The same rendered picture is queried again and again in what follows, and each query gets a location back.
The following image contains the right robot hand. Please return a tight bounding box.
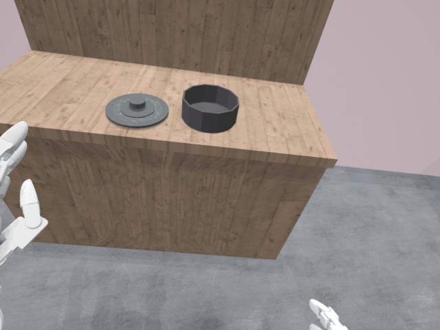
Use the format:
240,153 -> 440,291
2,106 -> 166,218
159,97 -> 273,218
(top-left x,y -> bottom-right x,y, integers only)
309,299 -> 348,330

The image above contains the left robot hand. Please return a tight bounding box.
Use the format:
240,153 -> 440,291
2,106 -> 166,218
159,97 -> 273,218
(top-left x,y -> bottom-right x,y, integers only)
0,121 -> 48,267

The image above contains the pot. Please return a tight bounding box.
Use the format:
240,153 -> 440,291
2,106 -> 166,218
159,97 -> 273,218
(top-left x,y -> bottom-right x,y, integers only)
181,84 -> 239,133

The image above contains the table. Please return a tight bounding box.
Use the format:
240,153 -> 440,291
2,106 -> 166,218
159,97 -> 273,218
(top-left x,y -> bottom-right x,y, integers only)
0,0 -> 338,260

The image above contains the lid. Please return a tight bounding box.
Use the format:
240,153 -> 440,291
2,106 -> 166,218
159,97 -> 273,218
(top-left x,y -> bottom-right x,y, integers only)
105,93 -> 169,129

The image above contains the knob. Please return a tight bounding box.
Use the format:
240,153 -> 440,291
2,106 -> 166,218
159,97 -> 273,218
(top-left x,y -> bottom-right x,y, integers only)
129,96 -> 146,109

